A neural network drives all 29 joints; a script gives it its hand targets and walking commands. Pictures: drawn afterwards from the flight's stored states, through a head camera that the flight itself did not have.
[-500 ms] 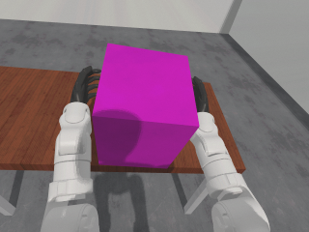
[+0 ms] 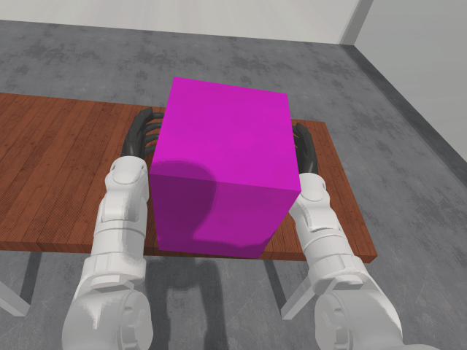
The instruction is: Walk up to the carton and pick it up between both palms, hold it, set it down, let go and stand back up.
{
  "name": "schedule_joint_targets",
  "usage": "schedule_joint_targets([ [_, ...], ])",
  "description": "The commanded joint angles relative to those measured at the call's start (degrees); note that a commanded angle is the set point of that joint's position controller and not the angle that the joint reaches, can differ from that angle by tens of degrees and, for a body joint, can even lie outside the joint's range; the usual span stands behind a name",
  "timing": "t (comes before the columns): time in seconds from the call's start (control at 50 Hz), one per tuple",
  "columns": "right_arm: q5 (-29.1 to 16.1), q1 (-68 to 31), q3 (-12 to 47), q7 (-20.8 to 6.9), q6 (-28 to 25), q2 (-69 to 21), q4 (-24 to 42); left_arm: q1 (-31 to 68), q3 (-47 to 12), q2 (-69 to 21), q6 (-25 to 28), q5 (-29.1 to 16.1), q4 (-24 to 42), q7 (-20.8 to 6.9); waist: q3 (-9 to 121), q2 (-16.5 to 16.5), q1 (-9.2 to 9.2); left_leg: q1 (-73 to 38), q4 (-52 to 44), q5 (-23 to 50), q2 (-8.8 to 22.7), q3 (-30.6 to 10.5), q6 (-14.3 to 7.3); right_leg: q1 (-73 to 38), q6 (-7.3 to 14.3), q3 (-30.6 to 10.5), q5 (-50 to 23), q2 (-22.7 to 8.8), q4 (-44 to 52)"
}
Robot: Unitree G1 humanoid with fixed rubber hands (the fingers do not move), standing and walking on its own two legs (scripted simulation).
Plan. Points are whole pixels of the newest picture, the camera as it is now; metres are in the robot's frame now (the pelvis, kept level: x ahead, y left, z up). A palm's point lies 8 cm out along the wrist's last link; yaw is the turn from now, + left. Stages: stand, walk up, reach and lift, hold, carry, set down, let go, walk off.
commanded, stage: set down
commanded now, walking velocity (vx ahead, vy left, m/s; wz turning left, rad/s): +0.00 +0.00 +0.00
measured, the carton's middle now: (219, 175) +0.41 +0.01 +0.08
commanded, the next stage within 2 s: none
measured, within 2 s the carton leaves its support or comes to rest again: rests again in 1.44 s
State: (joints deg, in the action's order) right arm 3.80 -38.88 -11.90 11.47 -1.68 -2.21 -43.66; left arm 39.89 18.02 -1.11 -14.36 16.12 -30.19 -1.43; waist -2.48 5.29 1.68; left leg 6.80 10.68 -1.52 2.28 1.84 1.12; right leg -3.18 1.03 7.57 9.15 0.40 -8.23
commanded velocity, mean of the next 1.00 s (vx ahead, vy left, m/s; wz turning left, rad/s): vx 0.00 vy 0.00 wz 0.00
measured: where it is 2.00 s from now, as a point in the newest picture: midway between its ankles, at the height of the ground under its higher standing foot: outside the picture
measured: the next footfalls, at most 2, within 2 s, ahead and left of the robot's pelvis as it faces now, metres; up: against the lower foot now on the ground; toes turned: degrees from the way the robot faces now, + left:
none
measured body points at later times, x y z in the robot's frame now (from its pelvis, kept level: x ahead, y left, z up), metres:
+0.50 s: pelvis +0.01 +0.00 +0.00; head +0.03 +0.03 +0.45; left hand +0.44 +0.16 +0.11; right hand +0.42 -0.14 +0.11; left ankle +0.05 +0.13 -0.75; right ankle -0.05 -0.09 -0.75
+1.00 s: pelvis +0.01 +0.00 +0.00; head +0.06 +0.03 +0.45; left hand +0.45 +0.16 +0.08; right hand +0.43 -0.14 +0.08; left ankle +0.05 +0.13 -0.75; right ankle -0.05 -0.09 -0.75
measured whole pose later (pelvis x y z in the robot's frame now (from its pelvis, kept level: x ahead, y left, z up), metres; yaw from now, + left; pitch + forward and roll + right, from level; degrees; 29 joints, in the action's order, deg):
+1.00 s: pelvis +0.01 +0.00 +0.00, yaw +1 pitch +10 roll +0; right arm 20.3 -43.6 -28.5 8.8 -4.3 -7.3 -48.4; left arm 47.5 25.5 0.7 -0.5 19.1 -52.0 -2.5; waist 4.1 2.3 2.1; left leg 18.7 8.0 1.0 1.7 0.9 0.6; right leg 9.2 0.8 8.5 7.9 0.1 -7.4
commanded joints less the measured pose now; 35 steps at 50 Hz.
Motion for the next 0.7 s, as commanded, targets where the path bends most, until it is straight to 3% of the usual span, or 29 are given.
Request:
schedule_joint_targets([
  [0.0, 1.55, -36.75, 13.68, -7.79, -4.04, -21.14, 11.73, 33.97, -16.48, -22.31, 4.25, -2.39, 5.78, -6.96, 32.94, -5.95, -0.50, -13.45, 1.55, 9.55, -3.32, -1.24, -2.91, -4.28, -4.51, -2.45, -27.94, 1.10, -3.03],
  [0.36, 7.79, -37.19, 7.01, -8.88, -4.62, -24.39, 7.05, 36.84, -12.50, -23.68, 8.86, -0.31, -2.80, -7.37, 37.35, -7.30, 0.96, -13.47, 2.52, 14.23, -3.13, -2.36, -1.89, -1.43, -3.74, -1.46, -31.72, 1.59, -2.99],
  [0.68, 13.13, -38.64, 3.95, -9.78, -6.32, -28.68, 4.07, 39.37, -8.63, -23.63, 13.74, 1.49, -10.39, -7.17, 42.52, -6.50, -0.21, -8.15, 1.16, 15.54, -2.76, -2.70, -3.95, -2.85, -4.00, -2.45, -38.21, 0.87, -5.00],
])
